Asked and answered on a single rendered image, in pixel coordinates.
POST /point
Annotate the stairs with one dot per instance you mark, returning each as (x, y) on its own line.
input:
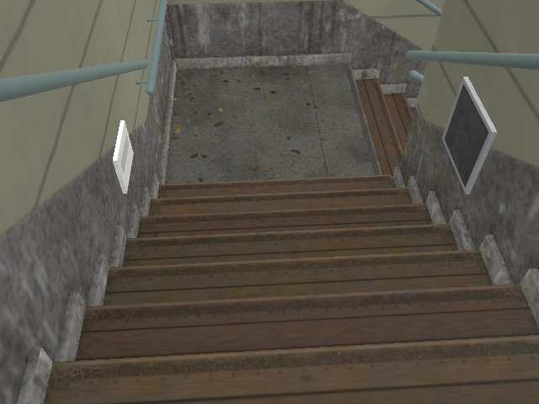
(389, 118)
(334, 290)

